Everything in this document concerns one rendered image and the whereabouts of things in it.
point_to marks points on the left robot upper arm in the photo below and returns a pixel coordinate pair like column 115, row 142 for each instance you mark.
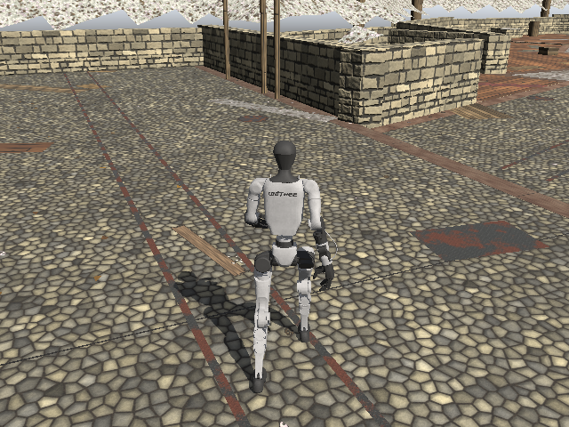
column 253, row 199

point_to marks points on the robot right hand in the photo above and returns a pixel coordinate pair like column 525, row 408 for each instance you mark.
column 329, row 274

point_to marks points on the robot left foot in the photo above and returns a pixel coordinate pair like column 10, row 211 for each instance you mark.
column 257, row 384

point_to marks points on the robot left hand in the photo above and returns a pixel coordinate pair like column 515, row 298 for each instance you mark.
column 262, row 223

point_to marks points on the right robot forearm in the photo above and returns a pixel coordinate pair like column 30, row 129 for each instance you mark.
column 322, row 245

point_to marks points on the right robot upper arm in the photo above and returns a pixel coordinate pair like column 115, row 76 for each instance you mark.
column 314, row 201

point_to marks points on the robot left thigh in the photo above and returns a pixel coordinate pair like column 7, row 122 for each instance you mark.
column 262, row 280

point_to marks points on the left robot forearm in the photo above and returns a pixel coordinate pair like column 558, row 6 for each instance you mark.
column 256, row 223

